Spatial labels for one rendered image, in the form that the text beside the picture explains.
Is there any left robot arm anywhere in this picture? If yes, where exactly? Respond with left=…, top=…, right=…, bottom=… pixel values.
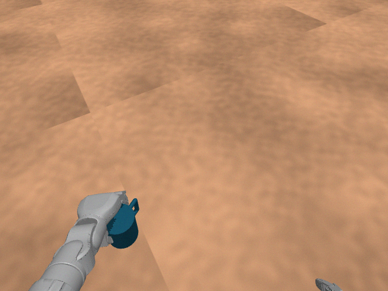
left=28, top=215, right=107, bottom=291

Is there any mug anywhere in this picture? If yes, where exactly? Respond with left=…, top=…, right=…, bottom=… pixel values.
left=107, top=198, right=139, bottom=249

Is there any right robot hand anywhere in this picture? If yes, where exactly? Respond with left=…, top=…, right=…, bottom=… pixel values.
left=315, top=278, right=343, bottom=291

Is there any left robot hand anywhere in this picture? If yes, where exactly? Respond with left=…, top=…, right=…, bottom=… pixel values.
left=77, top=191, right=129, bottom=247

